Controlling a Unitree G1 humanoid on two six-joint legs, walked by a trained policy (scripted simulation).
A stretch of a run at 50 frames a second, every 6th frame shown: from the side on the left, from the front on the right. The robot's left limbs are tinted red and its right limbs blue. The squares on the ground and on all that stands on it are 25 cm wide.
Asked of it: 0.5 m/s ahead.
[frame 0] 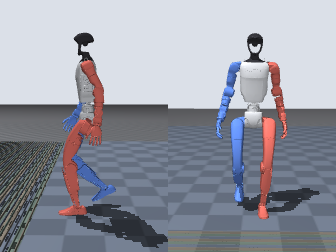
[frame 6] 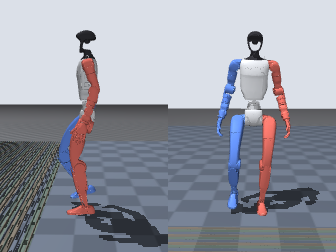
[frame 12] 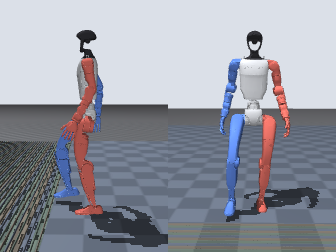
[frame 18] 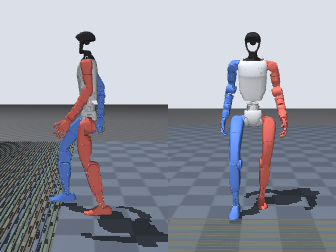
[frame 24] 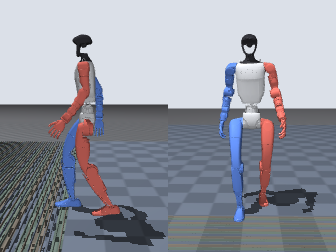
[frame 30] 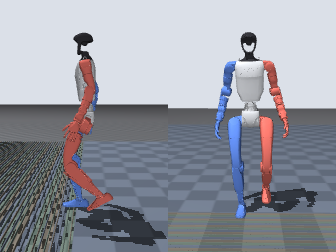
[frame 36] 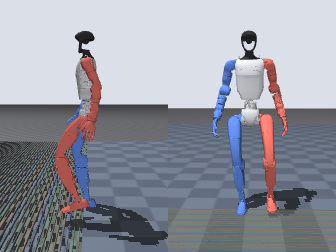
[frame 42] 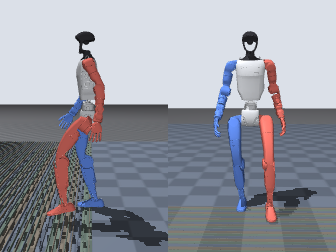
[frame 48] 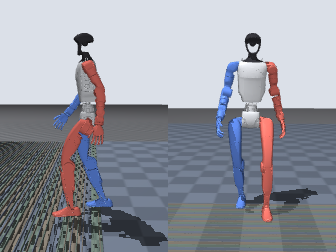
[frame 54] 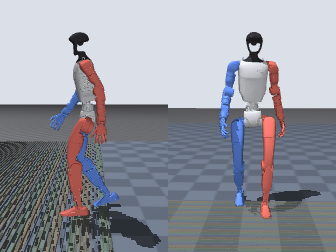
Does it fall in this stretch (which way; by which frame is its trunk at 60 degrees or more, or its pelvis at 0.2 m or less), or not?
no
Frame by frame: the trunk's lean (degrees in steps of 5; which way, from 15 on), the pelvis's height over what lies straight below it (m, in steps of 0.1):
0: 5, 0.8
6: 0, 0.8
12: 0, 0.8
18: 5, 0.8
24: 5, 0.8
30: 5, 0.8
36: 5, 0.8
42: 5, 0.8
48: 5, 0.8
54: 10, 0.8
